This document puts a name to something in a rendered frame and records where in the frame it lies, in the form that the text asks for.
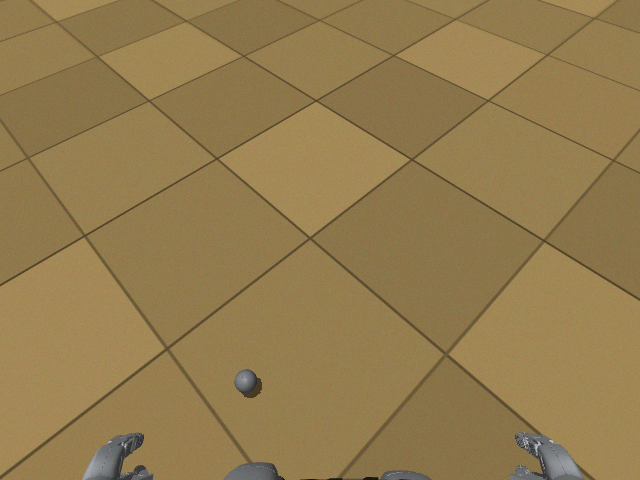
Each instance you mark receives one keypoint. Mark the ball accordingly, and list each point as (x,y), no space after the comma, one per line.
(245,381)

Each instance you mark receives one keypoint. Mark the left robot hand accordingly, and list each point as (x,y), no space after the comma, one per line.
(108,459)

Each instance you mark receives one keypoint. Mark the right robot hand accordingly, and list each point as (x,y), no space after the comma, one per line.
(554,458)

